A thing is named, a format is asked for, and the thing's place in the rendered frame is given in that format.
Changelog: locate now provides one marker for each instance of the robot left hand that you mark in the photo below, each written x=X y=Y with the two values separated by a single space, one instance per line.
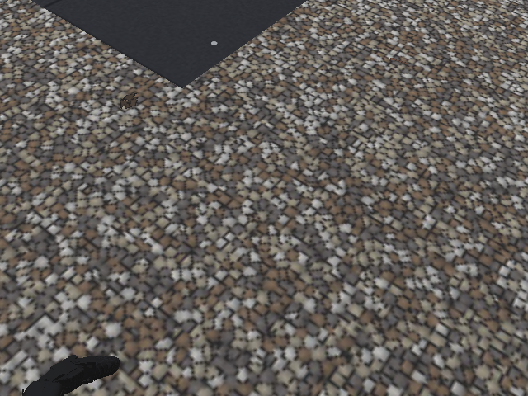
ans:
x=72 y=372

